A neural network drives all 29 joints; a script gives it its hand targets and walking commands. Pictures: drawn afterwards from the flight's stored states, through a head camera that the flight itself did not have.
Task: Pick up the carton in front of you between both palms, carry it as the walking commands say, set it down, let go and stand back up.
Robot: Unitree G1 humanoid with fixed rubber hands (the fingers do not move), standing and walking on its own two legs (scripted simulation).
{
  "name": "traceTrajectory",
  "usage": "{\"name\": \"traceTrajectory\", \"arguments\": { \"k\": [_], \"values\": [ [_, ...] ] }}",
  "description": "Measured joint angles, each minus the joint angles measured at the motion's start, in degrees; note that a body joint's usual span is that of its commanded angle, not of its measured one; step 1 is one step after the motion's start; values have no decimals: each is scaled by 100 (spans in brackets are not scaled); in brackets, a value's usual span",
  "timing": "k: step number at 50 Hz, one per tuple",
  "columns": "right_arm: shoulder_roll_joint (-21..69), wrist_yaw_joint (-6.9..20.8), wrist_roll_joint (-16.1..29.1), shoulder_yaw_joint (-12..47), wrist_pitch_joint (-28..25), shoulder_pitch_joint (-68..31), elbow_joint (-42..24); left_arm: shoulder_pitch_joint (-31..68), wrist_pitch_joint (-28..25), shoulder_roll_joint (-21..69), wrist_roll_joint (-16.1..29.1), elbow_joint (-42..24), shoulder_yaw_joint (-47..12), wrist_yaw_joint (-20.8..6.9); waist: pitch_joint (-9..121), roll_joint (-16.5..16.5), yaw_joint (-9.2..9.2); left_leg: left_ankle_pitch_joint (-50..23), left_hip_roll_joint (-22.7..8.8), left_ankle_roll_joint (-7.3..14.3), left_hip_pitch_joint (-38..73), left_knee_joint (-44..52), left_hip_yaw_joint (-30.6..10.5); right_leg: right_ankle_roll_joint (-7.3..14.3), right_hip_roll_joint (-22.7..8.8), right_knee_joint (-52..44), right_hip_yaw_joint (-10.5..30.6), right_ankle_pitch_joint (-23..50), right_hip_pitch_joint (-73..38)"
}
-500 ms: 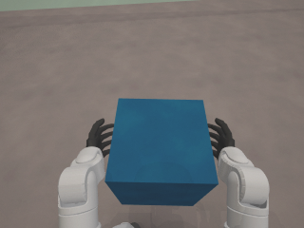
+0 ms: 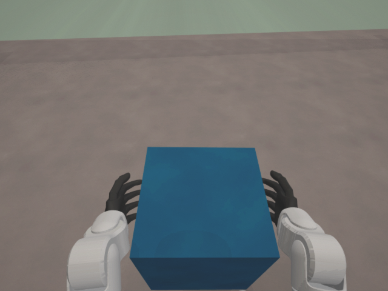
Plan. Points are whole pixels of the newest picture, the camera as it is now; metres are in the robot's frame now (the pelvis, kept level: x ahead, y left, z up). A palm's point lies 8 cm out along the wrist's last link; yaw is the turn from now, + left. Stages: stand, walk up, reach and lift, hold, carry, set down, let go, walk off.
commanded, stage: carry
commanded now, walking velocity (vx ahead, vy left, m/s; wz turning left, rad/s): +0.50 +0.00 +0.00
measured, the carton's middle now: (200, 222) +0.25 +0.00 +0.03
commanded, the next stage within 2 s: none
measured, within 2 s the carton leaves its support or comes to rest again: neither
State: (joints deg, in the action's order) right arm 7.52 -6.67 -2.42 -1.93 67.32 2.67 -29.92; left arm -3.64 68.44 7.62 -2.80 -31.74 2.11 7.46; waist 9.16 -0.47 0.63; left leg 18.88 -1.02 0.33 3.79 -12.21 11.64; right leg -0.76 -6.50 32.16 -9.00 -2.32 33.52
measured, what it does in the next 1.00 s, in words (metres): walks ahead: right foot, then left foot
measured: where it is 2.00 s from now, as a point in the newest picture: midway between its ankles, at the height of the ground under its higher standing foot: (191, 177)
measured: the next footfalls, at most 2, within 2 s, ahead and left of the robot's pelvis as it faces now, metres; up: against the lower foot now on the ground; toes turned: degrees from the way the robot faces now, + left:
right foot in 0.08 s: +0.25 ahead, -0.12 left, +0.00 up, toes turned -11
left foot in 0.58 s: +0.56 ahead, +0.12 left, +0.00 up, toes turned +13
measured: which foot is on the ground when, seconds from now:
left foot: down 0.00-0.10, up 0.12-0.56, down 0.58-1.00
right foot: up 0.00-0.06, down 0.08-0.58, up 0.60-1.00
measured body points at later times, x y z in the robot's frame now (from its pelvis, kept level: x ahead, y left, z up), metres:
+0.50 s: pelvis +0.32 -0.01 +0.01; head +0.30 -0.02 +0.46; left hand +0.57 +0.14 +0.11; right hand +0.57 -0.16 +0.10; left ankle +0.47 +0.13 -0.71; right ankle +0.21 -0.11 -0.74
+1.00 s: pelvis +0.66 +0.03 +0.00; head +0.65 +0.04 +0.45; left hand +0.90 +0.18 +0.09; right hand +0.90 -0.13 +0.10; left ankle +0.52 +0.11 -0.74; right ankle +0.80 -0.11 -0.70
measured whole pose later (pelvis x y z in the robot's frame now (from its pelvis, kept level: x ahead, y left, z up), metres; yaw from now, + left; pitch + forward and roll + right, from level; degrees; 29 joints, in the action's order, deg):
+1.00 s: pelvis +0.66 +0.03 +0.00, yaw +0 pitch +4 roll -1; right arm 7.5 -7.0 -2.1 -2.3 66.7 2.1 -32.1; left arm -2.7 68.0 7.5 -3.0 -33.8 1.5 7.9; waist 6.5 -0.6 0.7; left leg 17.7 -1.8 0.3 2.8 -11.3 12.6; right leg -0.3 -6.1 33.8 -9.2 -3.1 34.1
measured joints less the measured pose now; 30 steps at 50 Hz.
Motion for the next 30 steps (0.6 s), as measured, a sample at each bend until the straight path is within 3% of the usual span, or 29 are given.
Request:
{"name": "traceTrajectory", "arguments": {
  "k": [3, 4, 5, 7, 9, 10, 12, 16, 23, 28, 30],
  "values": [
    [-9, -56, 17, -29, 123, -107, -110, 140, 85, -17, 75, -35, 32, 35, -28, 89, 12, 569, -119, -199, 324, -346, -82, 130, 177, -410, -235, -112, -371],
    [-18, -77, 22, -63, 159, -161, -123, 212, 90, -22, 97, 13, 34, 43, -54, 167, -6, 862, -236, -250, 297, -774, -123, 269, 264, -463, -318, 3, -518],
    [-28, -94, 31, -134, 185, -226, -71, 304, 61, -26, 108, 158, 21, 52, -85, 300, -45, 943, -430, -249, 30, -1549, -186, 418, 334, -209, -402, -67, -504],
    [-35, -121, 28, -252, 244, -322, 58, 487, 57, -34, 125, 450, 19, 67, -193, 314, -126, 794, -426, -182, -955, -3708, -617, 555, 332, 51, -455, -490, -559],
    [-20, -125, 11, -275, 284, -357, 123, 501, 66, -30, 132, 530, 42, 69, -322, 250, -151, 558, -303, -54, -1919, -5193, -842, 513, 310, -194, -469, -623, -837],
    [-23, -124, 7, -249, 283, -355, 138, 458, 57, -26, 135, 511, 54, 69, -367, 232, -161, 360, -307, -5, -2304, -5472, -850, 480, 321, -388, -471, -613, -1006],
    [-24, -115, -4, -186, 239, -330, 144, 362, 17, -22, 137, 435, 72, 67, -417, 198, -187, -23, -375, 34, -2902, -5410, -807, 462, 348, -779, -453, -604, -1354],
    [-16, -73, -64, -76, 110, -233, 65, 219, -87, -15, 133, 279, 73, 49, -363, 131, -221, -589, -550, -65, -3597, -4335, -691, 406, 390, -1436, -380, -667, -2031],
    [-13, -69, -64, -86, 146, -162, -245, 240, -50, -19, 137, 69, -5, 43, -157, 120, -132, -1493, -600, -157, -3787, -2319, -405, 143, 408, -2039, -305, -1140, -3162],
    [-19, -89, -16, -138, 269, -210, -234, 302, 111, -24, 81, 54, -29, 46, -89, 47, -117, -1536, -420, -21, -3311, -1545, -28, -183, 307, -1768, -216, -1938, -3830],
    [-21, -90, 1, -120, 236, -300, -58, 362, 157, -33, 58, 97, 43, 54, -132, -136, -62, -1438, -259, 188, -3094, -1612, 155, -255, 40, -759, -118, -2529, -3679]
  ]
}}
